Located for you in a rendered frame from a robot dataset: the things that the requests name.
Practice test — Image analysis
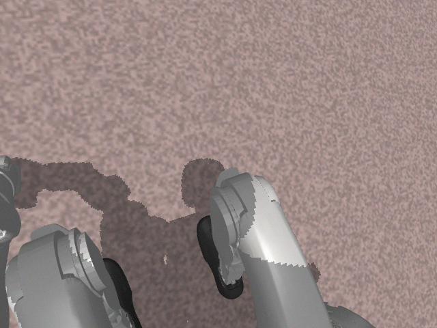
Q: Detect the left robot foot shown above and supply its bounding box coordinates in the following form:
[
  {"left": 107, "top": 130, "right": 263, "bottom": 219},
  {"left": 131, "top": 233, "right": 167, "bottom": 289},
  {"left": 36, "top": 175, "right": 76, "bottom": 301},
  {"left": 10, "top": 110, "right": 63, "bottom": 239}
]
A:
[{"left": 103, "top": 258, "right": 142, "bottom": 328}]

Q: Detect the left robot arm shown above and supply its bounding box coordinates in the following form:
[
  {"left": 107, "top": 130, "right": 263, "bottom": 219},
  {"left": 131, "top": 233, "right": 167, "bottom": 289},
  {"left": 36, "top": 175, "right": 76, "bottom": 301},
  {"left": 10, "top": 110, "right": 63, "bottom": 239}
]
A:
[{"left": 0, "top": 156, "right": 21, "bottom": 328}]

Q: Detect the right robot foot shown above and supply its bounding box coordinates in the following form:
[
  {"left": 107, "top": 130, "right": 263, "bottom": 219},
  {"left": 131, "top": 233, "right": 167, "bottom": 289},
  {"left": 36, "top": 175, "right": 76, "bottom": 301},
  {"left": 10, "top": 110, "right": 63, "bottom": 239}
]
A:
[{"left": 197, "top": 215, "right": 244, "bottom": 299}]

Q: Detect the right robot hand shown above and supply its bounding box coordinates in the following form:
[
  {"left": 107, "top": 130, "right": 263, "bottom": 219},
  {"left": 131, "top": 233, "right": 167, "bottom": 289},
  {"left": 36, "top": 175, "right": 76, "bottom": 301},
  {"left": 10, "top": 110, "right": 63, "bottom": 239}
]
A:
[{"left": 324, "top": 302, "right": 375, "bottom": 328}]

